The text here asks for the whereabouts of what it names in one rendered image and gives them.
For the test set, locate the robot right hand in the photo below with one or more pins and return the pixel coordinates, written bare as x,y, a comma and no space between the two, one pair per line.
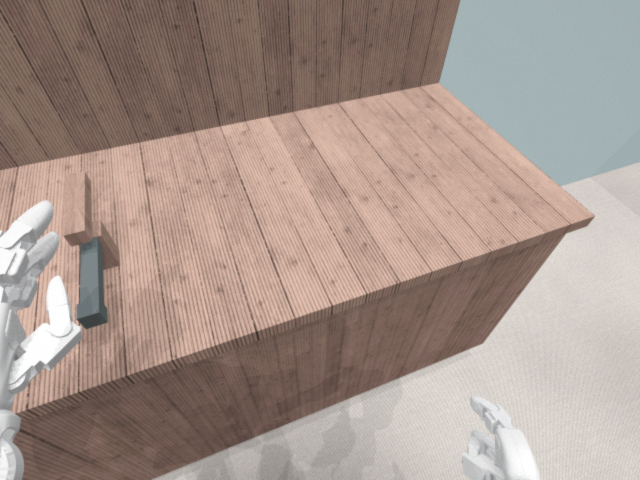
509,457

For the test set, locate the tap lever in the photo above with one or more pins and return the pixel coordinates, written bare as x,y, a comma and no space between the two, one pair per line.
91,311

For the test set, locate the counter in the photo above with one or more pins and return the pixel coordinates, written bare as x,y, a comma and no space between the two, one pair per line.
292,210

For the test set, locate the robot left forearm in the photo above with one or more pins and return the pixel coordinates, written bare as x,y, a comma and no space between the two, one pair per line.
11,459

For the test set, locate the robot left hand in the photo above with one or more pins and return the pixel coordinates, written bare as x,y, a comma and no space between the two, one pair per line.
22,260

